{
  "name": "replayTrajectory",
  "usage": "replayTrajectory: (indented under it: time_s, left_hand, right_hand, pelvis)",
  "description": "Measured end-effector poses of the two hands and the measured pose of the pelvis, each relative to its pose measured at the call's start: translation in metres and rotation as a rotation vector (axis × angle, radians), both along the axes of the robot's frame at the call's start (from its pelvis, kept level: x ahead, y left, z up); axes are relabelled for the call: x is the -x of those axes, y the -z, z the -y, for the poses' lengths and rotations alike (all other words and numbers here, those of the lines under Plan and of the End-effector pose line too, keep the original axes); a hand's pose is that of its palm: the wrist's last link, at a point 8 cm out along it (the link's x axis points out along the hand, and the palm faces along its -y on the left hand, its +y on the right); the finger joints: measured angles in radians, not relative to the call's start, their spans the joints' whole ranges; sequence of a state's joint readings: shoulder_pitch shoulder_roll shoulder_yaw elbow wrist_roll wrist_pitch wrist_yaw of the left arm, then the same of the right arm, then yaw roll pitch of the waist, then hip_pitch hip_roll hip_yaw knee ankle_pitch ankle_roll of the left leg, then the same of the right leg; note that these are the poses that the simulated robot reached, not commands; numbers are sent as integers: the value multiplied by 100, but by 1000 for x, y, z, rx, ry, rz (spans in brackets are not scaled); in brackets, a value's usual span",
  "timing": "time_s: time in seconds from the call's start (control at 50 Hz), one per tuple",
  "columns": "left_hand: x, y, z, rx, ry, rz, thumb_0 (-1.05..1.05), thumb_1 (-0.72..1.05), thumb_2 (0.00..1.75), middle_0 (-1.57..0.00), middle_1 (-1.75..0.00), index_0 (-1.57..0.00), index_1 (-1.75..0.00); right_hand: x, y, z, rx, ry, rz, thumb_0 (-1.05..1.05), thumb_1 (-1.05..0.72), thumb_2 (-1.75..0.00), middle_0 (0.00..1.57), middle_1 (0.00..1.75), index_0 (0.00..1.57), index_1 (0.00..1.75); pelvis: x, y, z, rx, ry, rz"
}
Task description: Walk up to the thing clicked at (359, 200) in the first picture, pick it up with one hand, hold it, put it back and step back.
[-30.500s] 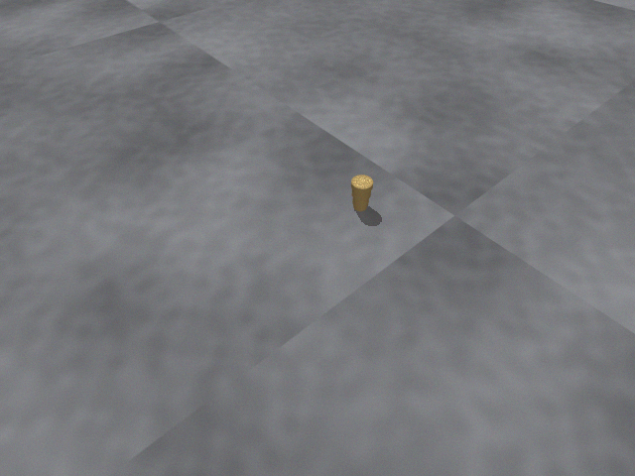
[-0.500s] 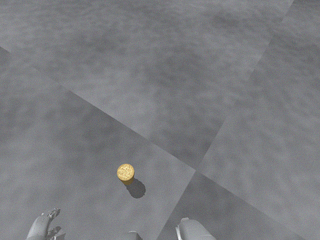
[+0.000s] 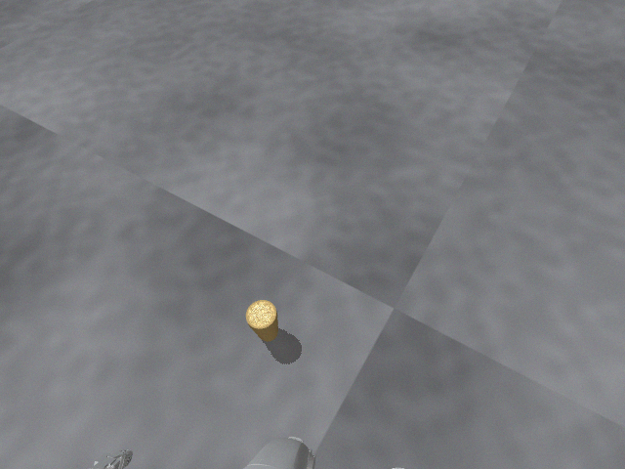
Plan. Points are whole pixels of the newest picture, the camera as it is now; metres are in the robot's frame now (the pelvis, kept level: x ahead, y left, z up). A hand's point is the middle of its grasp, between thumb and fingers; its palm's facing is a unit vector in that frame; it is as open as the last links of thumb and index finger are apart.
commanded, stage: step back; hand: left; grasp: from the side
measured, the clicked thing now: (265, 323) +0.58 +0.24 -0.69
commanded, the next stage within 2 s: none
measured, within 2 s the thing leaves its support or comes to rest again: neither
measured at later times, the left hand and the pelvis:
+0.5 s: hand out of the picture -0.07 +0.25 -0.16, palm faces +0.00 -0.91 -0.41, open 7.4 cm; pelvis -0.16 -0.03 -0.01, yaw -1 degrees
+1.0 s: hand out of the picture -0.24 +0.25 -0.15, palm faces +0.09 -0.91 -0.40, open 7.4 cm; pelvis -0.33 -0.04 +0.00, yaw +5 degrees
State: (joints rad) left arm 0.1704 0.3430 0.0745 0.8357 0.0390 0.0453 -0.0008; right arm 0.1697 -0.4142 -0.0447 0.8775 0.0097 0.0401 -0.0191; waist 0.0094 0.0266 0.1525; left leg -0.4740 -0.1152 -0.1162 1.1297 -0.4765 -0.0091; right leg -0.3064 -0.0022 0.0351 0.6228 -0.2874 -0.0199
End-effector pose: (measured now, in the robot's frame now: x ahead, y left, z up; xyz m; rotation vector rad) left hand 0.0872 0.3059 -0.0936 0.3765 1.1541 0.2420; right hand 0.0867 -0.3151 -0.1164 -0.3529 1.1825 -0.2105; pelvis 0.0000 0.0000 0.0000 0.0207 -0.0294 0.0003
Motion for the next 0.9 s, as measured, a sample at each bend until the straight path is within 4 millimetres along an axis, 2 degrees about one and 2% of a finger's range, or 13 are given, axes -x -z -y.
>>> replayTrajectory:
  time_s: [0.08,0.18,0.26,0.36,0.44,0.52,0.62,0.74,0.84,0.9]
  left_hand:
    - [8,0,-5,-6,-4,69,1,90,90,-21,-30,-21,-30]
    - [30,16,-16,21,-13,109,1,90,90,-21,-30,-20,-30]
    - [58,16,-15,40,-33,71,1,91,90,-21,-30,-20,-30]
    - [100,16,-10,39,-38,40,1,91,90,-21,-30,-20,-30]
    - [135,20,0,21,-23,3,1,91,90,-21,-30,-20,-30]
    - [172,23,16,-2,-13,-17,1,91,90,-21,-30,-20,-30]
    - [222,9,34,1,-26,-32,1,91,90,-21,-30,-20,-30]
    - [252,-2,33,-30,-42,16,1,90,90,-21,-30,-21,-30]
    - [274,8,20,-31,-53,83,1,90,90,-21,-30,-21,-30]
    - [295,17,14,-15,-61,83,1,90,90,-21,-30,-20,-30]
  right_hand:
    - [26,0,-1,25,-39,-48,0,-90,-90,20,30,21,30]
    - [54,-1,-11,46,-74,-58,0,-90,-90,20,30,21,30]
    - [73,-14,-17,37,-86,-30,0,-90,-90,20,30,21,30]
    - [85,-23,-13,44,-88,33,0,-90,-90,21,31,21,30]
    - [96,-19,-1,37,-90,96,0,-90,-90,21,31,21,30]
    - [116,-4,19,19,-80,130,0,-90,-90,21,31,21,30]
    - [158,0,32,0,-46,82,0,-90,-90,20,30,21,30]
    - [219,5,39,12,-71,-14,0,-90,-90,20,30,21,30]
    - [263,11,32,31,-112,-75,0,-90,-90,20,30,21,30]
    - [289,8,23,30,-118,-79,0,-90,-90,20,30,21,30]
  pelvis:
    - [23,3,-2,8,-40,-6]
    - [57,12,-8,-9,-63,14]
    - [79,3,-6,31,-66,12]
    - [107,0,2,41,-37,4]
    - [135,5,13,36,-7,6]
    - [167,17,29,48,9,19]
    - [198,8,39,8,-6,17]
    - [236,4,42,-5,-52,2]
    - [276,14,37,9,-109,3]
    - [302,16,34,-21,-101,24]
